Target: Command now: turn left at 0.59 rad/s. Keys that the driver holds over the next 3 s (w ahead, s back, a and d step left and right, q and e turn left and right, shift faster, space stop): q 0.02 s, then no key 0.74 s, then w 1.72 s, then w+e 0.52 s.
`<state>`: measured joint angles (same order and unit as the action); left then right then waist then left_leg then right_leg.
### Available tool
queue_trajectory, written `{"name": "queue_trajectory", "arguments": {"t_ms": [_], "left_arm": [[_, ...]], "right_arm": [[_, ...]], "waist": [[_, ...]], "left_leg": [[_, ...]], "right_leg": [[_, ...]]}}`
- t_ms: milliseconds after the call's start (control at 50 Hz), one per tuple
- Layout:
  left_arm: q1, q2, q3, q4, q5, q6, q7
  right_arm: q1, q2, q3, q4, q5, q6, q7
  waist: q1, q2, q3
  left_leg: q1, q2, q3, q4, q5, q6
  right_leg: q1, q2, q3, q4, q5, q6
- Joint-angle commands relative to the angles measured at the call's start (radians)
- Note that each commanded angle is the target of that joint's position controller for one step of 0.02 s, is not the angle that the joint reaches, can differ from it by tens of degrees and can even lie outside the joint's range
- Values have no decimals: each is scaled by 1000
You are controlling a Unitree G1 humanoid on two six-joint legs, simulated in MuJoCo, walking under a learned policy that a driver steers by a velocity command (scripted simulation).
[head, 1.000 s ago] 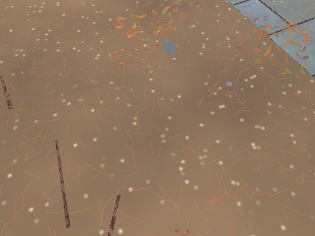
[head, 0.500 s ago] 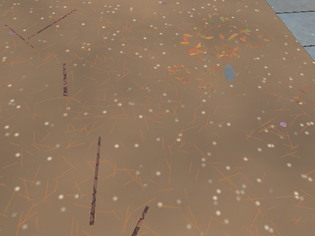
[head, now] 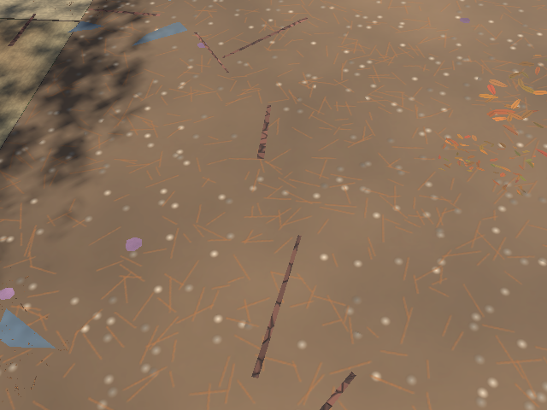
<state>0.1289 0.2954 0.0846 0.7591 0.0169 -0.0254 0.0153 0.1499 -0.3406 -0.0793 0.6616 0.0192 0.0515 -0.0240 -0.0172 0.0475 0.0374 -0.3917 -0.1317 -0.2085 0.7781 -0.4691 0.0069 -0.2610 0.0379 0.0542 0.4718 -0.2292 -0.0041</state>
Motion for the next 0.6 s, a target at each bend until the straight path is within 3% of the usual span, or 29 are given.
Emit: {"name": "queue_trajectory", "arguments": {"t_ms": [20,60,120,200,240,280,300,320,340,360,380,420,440,460,600], "left_arm": [[-62,126,24,-88,3,-8,9],[-64,111,13,-86,-17,-2,14],[-7,128,14,-68,-8,10,19],[-16,166,21,-63,-16,22,8],[-3,175,19,-51,-24,26,0],[-16,163,9,-40,-39,27,-3],[30,138,-2,-17,-42,21,-5],[66,94,-20,-14,-11,9,-12],[89,37,-38,-24,12,-2,-15],[28,80,-32,-23,10,2,-7],[9,95,-29,-21,4,3,-6],[7,108,-29,-4,5,10,0],[15,126,-25,6,1,12,1],[20,119,-28,15,-2,10,0],[49,113,-30,90,-6,8,7]], "right_arm": [[79,-187,-66,-44,-1,-10,0],[74,-127,-52,-34,-4,6,-3],[18,-74,-30,-68,4,1,0],[-11,-38,-4,-86,-10,-4,7],[7,-52,-6,-78,-7,-4,11],[73,-46,-7,-44,-10,-5,16],[79,-62,-9,-42,-15,-5,14],[93,-117,-16,-51,-20,-5,5],[26,-147,-13,-65,-39,-4,2],[-9,-69,6,-75,-45,-16,13],[-29,-41,17,-65,-48,-27,19],[-21,-58,13,-49,-45,-43,21],[-4,-55,17,-44,-43,-47,20],[11,-48,21,-33,-43,-49,20],[11,-37,23,-8,-36,-47,16]], "waist": [[-33,-176,-81],[-12,-171,-57],[28,-203,-71],[48,-235,-105],[49,-242,-106],[8,-219,-97],[6,-187,-94],[29,-55,-146],[87,160,-142],[42,116,-127],[49,95,-102],[34,114,-72],[29,91,-52],[31,68,-45],[29,-7,-46]], "left_leg": [[-178,77,46,385,-81,-63],[-199,77,57,435,-2,-95],[-183,84,108,304,24,-111],[-13,128,174,31,10,-103],[61,121,205,-95,53,-91],[197,105,236,-353,252,-53],[296,119,204,-465,368,-23],[436,249,45,-448,605,14],[362,383,-79,-406,689,129],[270,380,-82,-423,559,189],[251,327,-40,-425,447,156],[235,263,2,-422,354,91],[210,252,9,-424,368,76],[209,241,17,-417,380,66],[227,217,42,-403,438,67]], "right_leg": [[137,-356,283,-144,376,-224],[137,-291,192,-136,363,-200],[190,-267,128,-136,420,-222],[175,-282,93,-119,455,-227],[164,-288,101,-103,452,-225],[116,-267,82,-59,405,-187],[60,-245,67,-41,328,-130],[-27,-186,11,50,159,-43],[-74,-102,-73,67,-129,35],[-8,-108,-48,58,-154,62],[14,-106,-48,21,-61,64],[33,-108,-43,-12,69,69],[44,-113,-38,-17,86,69],[56,-112,-41,-26,94,68],[84,-117,-42,-59,124,76]]}}
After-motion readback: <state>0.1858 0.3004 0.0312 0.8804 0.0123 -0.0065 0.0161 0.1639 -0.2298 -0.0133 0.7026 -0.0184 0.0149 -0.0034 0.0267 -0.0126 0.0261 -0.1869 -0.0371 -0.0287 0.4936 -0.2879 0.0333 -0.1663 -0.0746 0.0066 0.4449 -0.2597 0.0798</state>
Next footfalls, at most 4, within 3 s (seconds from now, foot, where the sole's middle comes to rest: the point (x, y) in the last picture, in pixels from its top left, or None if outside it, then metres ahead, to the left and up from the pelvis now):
0.32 left None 0.02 0.15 -0.77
1.50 left None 0.44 0.16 -0.77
2.02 right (314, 301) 0.75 -0.06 -0.77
2.56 left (220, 220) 1.03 0.20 -0.77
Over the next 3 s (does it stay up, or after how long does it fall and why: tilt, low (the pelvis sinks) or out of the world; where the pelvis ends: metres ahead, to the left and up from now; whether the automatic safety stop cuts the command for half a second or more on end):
stays up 1.09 0.09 0.00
